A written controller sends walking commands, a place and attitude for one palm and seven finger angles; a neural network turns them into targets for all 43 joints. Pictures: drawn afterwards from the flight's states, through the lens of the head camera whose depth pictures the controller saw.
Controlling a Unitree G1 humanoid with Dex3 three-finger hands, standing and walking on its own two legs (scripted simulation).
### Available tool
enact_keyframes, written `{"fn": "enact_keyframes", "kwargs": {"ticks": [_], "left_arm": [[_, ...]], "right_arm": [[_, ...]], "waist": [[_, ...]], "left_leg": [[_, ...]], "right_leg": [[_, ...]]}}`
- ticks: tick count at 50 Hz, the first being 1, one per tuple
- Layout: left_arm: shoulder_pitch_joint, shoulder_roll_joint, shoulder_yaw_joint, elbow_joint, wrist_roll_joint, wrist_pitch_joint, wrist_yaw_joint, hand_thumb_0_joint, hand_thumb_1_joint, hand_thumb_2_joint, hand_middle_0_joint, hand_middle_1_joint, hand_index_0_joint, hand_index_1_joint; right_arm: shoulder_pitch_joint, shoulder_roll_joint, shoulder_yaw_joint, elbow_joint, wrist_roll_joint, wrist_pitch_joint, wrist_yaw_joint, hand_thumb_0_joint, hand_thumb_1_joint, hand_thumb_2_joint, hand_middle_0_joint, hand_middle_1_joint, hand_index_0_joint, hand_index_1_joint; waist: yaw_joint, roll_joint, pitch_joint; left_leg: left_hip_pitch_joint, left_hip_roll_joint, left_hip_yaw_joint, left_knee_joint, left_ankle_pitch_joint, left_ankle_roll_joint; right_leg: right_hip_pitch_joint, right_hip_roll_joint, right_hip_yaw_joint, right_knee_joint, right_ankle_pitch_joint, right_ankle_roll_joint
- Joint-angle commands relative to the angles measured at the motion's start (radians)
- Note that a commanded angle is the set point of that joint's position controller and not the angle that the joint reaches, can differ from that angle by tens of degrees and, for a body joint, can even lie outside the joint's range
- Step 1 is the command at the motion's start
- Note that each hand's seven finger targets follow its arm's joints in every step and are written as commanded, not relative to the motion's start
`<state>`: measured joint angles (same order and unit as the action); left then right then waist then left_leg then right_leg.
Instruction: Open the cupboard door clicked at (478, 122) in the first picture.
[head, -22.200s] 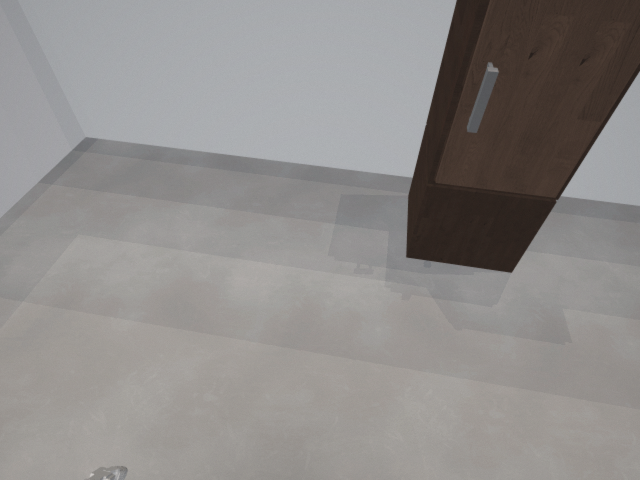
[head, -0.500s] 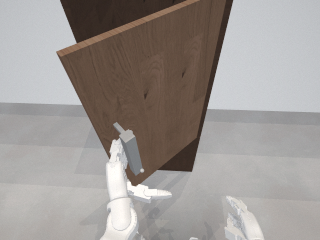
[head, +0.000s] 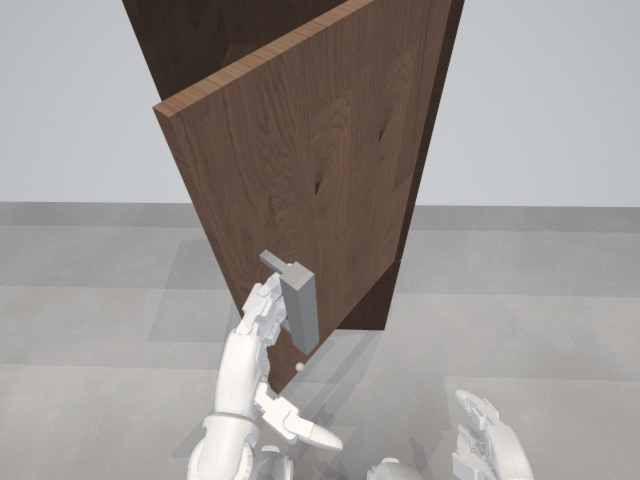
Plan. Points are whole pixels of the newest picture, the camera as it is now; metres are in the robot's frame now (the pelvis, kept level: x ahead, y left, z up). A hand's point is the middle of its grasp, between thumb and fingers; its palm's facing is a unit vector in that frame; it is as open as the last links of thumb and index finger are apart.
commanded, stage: slide the hand sideways off the handle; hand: left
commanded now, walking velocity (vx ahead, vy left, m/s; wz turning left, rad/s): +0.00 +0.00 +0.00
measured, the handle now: (289, 304) +0.32 +0.05 +0.06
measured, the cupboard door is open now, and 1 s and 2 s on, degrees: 52 50 50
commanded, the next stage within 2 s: draw the hand back to the body in 0.66 s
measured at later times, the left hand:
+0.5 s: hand (253, 408) +0.20 +0.08 +0.06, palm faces -0.03 -1.00 -0.03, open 16.1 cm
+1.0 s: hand (183, 412) +0.18 +0.14 +0.09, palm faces -0.01 -1.00 -0.05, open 16.3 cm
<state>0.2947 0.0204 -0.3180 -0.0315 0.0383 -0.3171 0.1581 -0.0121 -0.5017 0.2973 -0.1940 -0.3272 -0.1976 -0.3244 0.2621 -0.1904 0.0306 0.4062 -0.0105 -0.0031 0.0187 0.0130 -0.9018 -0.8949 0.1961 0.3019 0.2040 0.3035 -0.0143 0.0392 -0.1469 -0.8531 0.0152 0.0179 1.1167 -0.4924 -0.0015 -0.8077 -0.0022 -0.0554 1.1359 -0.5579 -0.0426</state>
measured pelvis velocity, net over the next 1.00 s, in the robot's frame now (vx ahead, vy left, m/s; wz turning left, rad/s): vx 0.00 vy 0.00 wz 0.01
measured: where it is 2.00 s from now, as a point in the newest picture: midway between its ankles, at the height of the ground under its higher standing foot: outside the picture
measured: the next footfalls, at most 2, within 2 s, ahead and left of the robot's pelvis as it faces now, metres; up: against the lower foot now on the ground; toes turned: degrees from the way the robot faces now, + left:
none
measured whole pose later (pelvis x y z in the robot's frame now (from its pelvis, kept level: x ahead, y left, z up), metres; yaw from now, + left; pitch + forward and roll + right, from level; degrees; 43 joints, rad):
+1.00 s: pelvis +0.00 +0.00 +0.00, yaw +1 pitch +12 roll -1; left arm 0.63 0.18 -0.02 -0.33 -0.19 -0.31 -0.12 -0.01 -0.50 0.30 -0.15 -0.30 -0.15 -0.30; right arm 0.27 -0.20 0.01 0.38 0.04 -0.02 -0.06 0.01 -0.90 -0.89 0.20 0.30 0.20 0.30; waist 0.01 0.05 -0.16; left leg -0.83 0.03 -0.02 1.13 -0.51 -0.01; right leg -0.76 0.01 -0.09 1.11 -0.56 -0.04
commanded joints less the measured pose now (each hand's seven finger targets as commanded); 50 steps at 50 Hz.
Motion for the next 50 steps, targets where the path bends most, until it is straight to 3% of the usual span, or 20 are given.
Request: {"fn": "enact_keyframes", "kwargs": {"ticks": [1,2,5,7,10,11,12,14,21,23,25,28,32,34,38,40,41,42,47,50], "left_arm": [[-0.013,-0.013,0.056,-0.260,-0.025,-0.085,0.006,0.000,-0.500,0.300,-0.150,-0.300,-0.150,-0.300],[0.021,-0.006,0.064,-0.259,-0.026,-0.089,0.001,0.000,-0.500,0.300,-0.150,-0.300,-0.150,-0.300],[0.031,0.006,0.060,-0.287,-0.020,-0.107,-0.014,0.000,-0.500,0.300,-0.150,-0.300,-0.150,-0.300],[0.112,0.032,0.092,-0.300,-0.030,-0.122,-0.030,0.000,-0.500,0.300,-0.150,-0.300,-0.150,-0.300],[0.176,0.061,0.114,-0.336,-0.046,-0.133,-0.058,0.000,-0.500,0.300,-0.150,-0.300,-0.150,-0.300],[0.173,0.050,0.099,-0.353,-0.052,-0.136,-0.070,0.000,-0.500,0.300,-0.150,-0.300,-0.150,-0.300],[0.186,0.080,0.135,-0.363,-0.064,-0.141,-0.077,0.000,-0.500,0.300,-0.150,-0.300,-0.150,-0.300],[0.212,0.080,0.141,-0.368,-0.075,-0.149,-0.099,0.000,-0.500,0.300,-0.150,-0.300,-0.150,-0.300],[0.307,0.116,0.200,-0.411,-0.126,-0.170,-0.170,0.000,-0.500,0.300,-0.150,-0.300,-0.150,-0.300],[0.351,0.136,0.242,-0.388,-0.144,-0.168,-0.192,0.000,-0.500,0.300,-0.150,-0.300,-0.150,-0.300],[0.361,0.140,0.246,-0.412,-0.155,-0.175,-0.216,0.000,-0.500,0.300,-0.150,-0.300,-0.150,-0.300],[0.371,0.162,0.271,-0.404,-0.177,-0.180,-0.253,0.000,-0.500,0.300,-0.150,-0.300,-0.150,-0.300],[0.341,0.166,0.277,-0.403,-0.213,-0.195,-0.306,0.000,-0.500,0.300,-0.150,-0.300,-0.150,-0.300],[0.317,0.169,0.270,-0.429,-0.227,-0.201,-0.324,0.000,-0.500,0.300,-0.150,-0.300,-0.150,-0.300],[0.312,0.169,0.266,-0.435,-0.227,-0.184,-0.321,0.000,-0.500,0.300,-0.150,-0.300,-0.150,-0.300],[0.325,0.232,0.321,-0.491,-0.223,-0.163,-0.303,0.000,-0.500,0.300,-0.150,-0.300,-0.150,-0.300],[0.342,0.230,0.316,-0.524,-0.219,-0.149,-0.295,0.000,-0.500,0.300,-0.150,-0.300,-0.150,-0.300],[0.344,0.233,0.322,-0.537,-0.223,-0.130,-0.284,0.000,-0.500,0.300,-0.150,-0.300,-0.150,-0.300],[0.365,0.230,0.356,-0.503,-0.241,-0.054,-0.269,0.000,-0.500,0.300,-0.150,-0.300,-0.150,-0.300],[0.350,0.234,0.355,-0.521,-0.255,-0.039,-0.283,0.000,-0.500,0.300,-0.150,-0.300,-0.150,-0.300]], "right_arm": [[-0.080,-0.107,-0.048,-0.182,0.001,-0.056,-0.008,0.000,-0.900,-0.900,0.200,0.300,0.200,0.300],[-0.073,-0.106,-0.047,-0.182,0.000,-0.057,-0.006,0.000,-0.900,-0.900,0.200,0.300,0.200,0.300],[-0.066,-0.110,-0.051,-0.183,0.000,-0.064,-0.006,0.000,-0.900,-0.900,0.200,0.300,0.200,0.300],[-0.060,-0.107,-0.055,-0.185,-0.002,-0.069,-0.007,0.000,-0.900,-0.900,0.200,0.300,0.200,0.300],[-0.056,-0.109,-0.056,-0.192,0.002,-0.071,-0.008,0.000,-0.900,-0.900,0.200,0.300,0.200,0.300],[-0.061,-0.108,-0.055,-0.195,0.001,-0.072,-0.008,0.000,-0.900,-0.900,0.200,0.300,0.200,0.300],[-0.059,-0.108,-0.057,-0.193,0.002,-0.073,-0.011,0.000,-0.900,-0.900,0.200,0.300,0.200,0.300],[-0.058,-0.106,-0.059,-0.190,0.003,-0.077,-0.016,0.000,-0.900,-0.900,0.200,0.300,0.200,0.300],[-0.062,-0.105,-0.071,-0.192,0.012,-0.085,-0.030,0.000,-0.900,-0.900,0.200,0.300,0.200,0.300],[-0.062,-0.102,-0.075,-0.185,0.015,-0.080,-0.036,0.000,-0.900,-0.900,0.200,0.300,0.200,0.300],[-0.072,-0.102,-0.079,-0.185,0.019,-0.081,-0.039,0.000,-0.900,-0.900,0.200,0.300,0.200,0.300],[-0.070,-0.102,-0.080,-0.180,0.021,-0.078,-0.048,0.000,-0.900,-0.900,0.200,0.300,0.200,0.300],[-0.079,-0.109,-0.078,-0.175,0.025,-0.090,-0.060,0.000,-0.900,-0.900,0.200,0.300,0.200,0.300],[-0.076,-0.116,-0.078,-0.177,0.025,-0.099,-0.066,0.000,-0.900,-0.900,0.200,0.300,0.200,0.300],[-0.071,-0.119,-0.080,-0.179,0.027,-0.107,-0.070,0.000,-0.900,-0.900,0.200,0.300,0.200,0.300],[-0.071,-0.119,-0.084,-0.190,0.031,-0.096,-0.073,0.000,-0.900,-0.900,0.200,0.300,0.200,0.300],[-0.073,-0.116,-0.082,-0.203,0.036,-0.092,-0.074,0.000,-0.900,-0.900,0.200,0.300,0.200,0.300],[-0.067,-0.112,-0.079,-0.208,0.038,-0.087,-0.075,0.000,-0.900,-0.900,0.200,0.300,0.200,0.300],[-0.077,-0.113,-0.066,-0.206,0.050,-0.074,-0.085,0.000,-0.900,-0.900,0.200,0.300,0.200,0.300],[-0.078,-0.125,-0.061,-0.206,0.052,-0.086,-0.090,0.000,-0.900,-0.900,0.200,0.300,0.200,0.300]], "waist": [[0.006,-0.093,-0.172],[0.012,-0.084,-0.162],[-0.002,-0.101,-0.168],[0.012,-0.109,-0.191],[0.013,-0.102,-0.187],[0.004,-0.089,-0.182],[0.010,-0.090,-0.180],[0.001,-0.104,-0.177],[0.011,-0.088,-0.212],[0.014,-0.131,-0.197],[0.019,-0.097,-0.206],[0.005,-0.127,-0.180],[-0.005,-0.118,-0.149],[-0.007,-0.095,-0.171],[-0.001,-0.071,-0.187],[0.025,-0.052,-0.222],[0.031,-0.021,-0.222],[0.028,-0.028,-0.219],[0.020,-0.052,-0.115],[0.014,-0.048,-0.098]], "left_leg": [[0.147,-0.030,-0.036,-0.145,0.134,0.022],[0.142,-0.031,-0.036,-0.147,0.135,0.020],[0.135,-0.030,-0.040,-0.130,0.140,0.023],[0.126,-0.032,-0.034,-0.119,0.165,0.022],[0.110,-0.036,-0.030,-0.106,0.182,0.024],[0.104,-0.038,-0.028,-0.100,0.174,0.025],[0.088,-0.038,-0.027,-0.092,0.167,0.023],[0.075,-0.039,-0.027,-0.077,0.164,0.023],[0.052,-0.040,-0.029,-0.043,0.196,0.021],[0.025,-0.041,-0.030,-0.038,0.190,0.017],[0.025,-0.040,-0.031,-0.031,0.203,0.019],[-0.003,-0.040,-0.032,-0.015,0.173,0.018],[-0.031,-0.037,-0.036,0.005,0.127,0.020],[-0.024,-0.035,-0.039,0.012,0.125,0.023],[0.002,-0.032,-0.043,0.001,0.132,0.026],[0.039,-0.030,-0.044,-0.034,0.154,0.028],[0.074,-0.031,-0.040,-0.058,0.168,0.030],[0.095,-0.031,-0.040,-0.080,0.165,0.031],[0.120,-0.030,-0.046,-0.146,0.126,0.028],[0.161,-0.027,-0.057,-0.180,0.123,0.031]], "right_leg": [[0.088,0.009,0.028,-0.212,0.226,0.011],[0.090,0.009,0.027,-0.210,0.230,0.009],[0.078,0.010,0.032,-0.199,0.240,0.012],[0.103,0.009,0.040,-0.192,0.284,0.013],[0.118,0.008,0.052,-0.189,0.325,0.017],[0.113,0.003,0.057,-0.191,0.327,0.021],[0.117,0.000,0.067,-0.195,0.324,0.023],[0.119,-0.004,0.079,-0.198,0.344,0.031],[0.142,-0.013,0.101,-0.181,0.421,0.043],[0.166,-0.018,0.116,-0.188,0.447,0.053],[0.168,-0.019,0.119,-0.181,0.457,0.050],[0.155,-0.027,0.137,-0.196,0.427,0.061],[0.109,-0.029,0.150,-0.212,0.304,0.059],[0.095,-0.028,0.147,-0.208,0.278,0.056],[0.066,-0.014,0.117,-0.190,0.252,0.045],[0.108,-0.002,0.100,-0.194,0.246,0.035],[0.113,0.004,0.086,-0.196,0.253,0.029],[0.123,0.009,0.072,-0.208,0.245,0.030],[0.139,0.018,0.054,-0.278,0.179,0.034],[0.148,0.024,0.034,-0.299,0.161,0.030]]}}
